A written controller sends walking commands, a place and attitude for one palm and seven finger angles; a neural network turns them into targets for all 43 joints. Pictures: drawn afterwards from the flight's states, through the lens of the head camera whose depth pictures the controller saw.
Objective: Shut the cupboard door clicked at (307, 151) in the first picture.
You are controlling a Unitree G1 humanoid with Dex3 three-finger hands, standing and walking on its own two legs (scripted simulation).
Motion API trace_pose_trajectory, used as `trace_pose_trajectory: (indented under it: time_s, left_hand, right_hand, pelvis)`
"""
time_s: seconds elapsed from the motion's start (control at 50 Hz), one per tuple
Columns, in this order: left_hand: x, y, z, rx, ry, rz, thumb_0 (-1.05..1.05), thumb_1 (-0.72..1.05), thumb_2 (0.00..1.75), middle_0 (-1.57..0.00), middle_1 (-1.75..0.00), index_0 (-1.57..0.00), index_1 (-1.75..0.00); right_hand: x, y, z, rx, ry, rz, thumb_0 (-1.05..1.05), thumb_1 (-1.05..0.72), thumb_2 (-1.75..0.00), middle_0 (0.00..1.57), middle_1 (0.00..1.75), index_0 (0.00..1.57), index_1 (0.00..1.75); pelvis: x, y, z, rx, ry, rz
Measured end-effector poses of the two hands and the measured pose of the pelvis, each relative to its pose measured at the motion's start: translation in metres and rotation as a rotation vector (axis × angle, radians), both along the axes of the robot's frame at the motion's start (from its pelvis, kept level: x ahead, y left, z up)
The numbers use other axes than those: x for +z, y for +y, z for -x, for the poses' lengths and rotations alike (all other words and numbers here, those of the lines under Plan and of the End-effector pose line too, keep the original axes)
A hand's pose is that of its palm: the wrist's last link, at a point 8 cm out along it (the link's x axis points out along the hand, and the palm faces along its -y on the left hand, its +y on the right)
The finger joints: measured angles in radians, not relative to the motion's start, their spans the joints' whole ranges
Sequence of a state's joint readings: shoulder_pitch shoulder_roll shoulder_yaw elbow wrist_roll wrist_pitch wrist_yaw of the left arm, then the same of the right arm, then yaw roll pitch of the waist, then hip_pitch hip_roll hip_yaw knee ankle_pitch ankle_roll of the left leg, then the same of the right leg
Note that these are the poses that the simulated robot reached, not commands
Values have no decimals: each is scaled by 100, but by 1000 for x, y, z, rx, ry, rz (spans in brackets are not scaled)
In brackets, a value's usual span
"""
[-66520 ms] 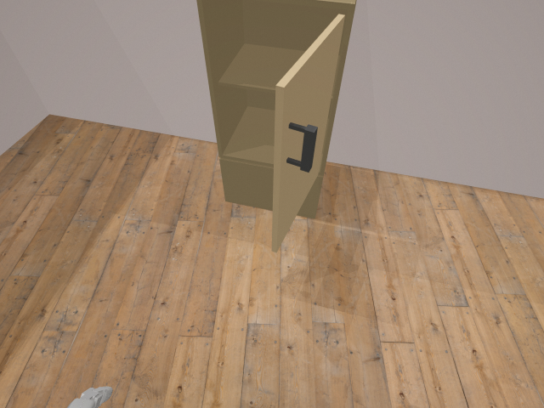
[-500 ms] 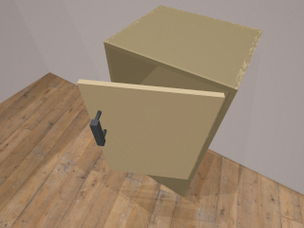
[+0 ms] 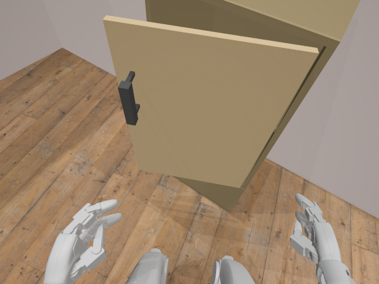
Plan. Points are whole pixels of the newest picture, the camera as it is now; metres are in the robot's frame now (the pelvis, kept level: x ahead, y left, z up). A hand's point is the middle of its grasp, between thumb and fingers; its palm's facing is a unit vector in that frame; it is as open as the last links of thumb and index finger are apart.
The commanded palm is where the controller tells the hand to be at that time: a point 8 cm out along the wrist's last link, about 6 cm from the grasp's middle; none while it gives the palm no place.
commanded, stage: raise the hand and make a fist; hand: left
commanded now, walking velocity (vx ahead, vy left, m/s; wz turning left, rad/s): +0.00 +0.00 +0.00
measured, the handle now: (131, 98) +0.50 +0.20 +0.07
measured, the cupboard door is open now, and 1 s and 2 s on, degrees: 24 24 24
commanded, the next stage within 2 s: bring the fist close to the handle in 1.44 s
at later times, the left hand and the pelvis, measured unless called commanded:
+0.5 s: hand (87, 205) +0.23 +0.21 +0.06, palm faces +0.03 -1.00 -0.07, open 3.6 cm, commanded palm +0.21 +0.25 +0.06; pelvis +0.02 +0.03 +0.00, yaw +0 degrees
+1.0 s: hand (94, 195) +0.26 +0.21 +0.06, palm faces -0.09 -1.00 -0.03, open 3.1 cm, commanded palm +0.24 +0.27 +0.07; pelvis +0.04 +0.03 +0.01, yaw +0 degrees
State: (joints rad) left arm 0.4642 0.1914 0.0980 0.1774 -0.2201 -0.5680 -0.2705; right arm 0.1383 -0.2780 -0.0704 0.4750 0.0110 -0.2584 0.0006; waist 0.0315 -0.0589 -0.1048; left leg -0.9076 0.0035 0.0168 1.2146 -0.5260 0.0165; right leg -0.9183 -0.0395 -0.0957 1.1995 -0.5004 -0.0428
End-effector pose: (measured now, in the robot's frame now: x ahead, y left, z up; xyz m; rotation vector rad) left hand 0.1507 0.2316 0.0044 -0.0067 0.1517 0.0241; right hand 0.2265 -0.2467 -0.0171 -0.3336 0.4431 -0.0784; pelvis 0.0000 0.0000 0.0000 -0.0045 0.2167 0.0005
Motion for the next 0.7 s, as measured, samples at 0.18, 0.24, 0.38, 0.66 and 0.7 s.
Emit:
trace_pose_trajectory:
  time_s: [0.18,0.24,0.38,0.66,0.7]
  left_hand:
    - [63,-12,-46,-145,-313,-48,2,91,90,-62,-77,-62,-77]
    - [45,-23,-67,-235,-133,-19,1,91,90,-68,-83,-68,-83]
    - [41,14,-62,-17,32,-11,2,90,89,-81,-97,-81,-96]
    - [39,17,-78,-154,-22,-20,2,91,90,-106,-125,-106,-124]
    - [52,26,-79,-95,-57,-29,2,90,89,-110,-129,-110,-128]
  right_hand:
    - [-58,60,20,40,91,-133,2,-90,-90,20,30,20,30]
    - [-66,67,44,-28,172,-186,2,-90,-90,20,30,20,30]
    - [-55,51,81,-154,294,-144,2,-90,-90,20,30,20,30]
    - [-35,36,24,-120,187,-45,2,-90,-90,20,30,20,30]
    - [-28,42,15,-110,167,-59,2,-90,-90,20,30,20,30]
  pelvis:
    - [-19,13,11,25,33,47]
    - [-12,17,8,9,38,37]
    - [8,25,-10,-15,39,27]
    - [4,34,-26,-1,71,47]
    - [7,33,-30,-2,67,47]
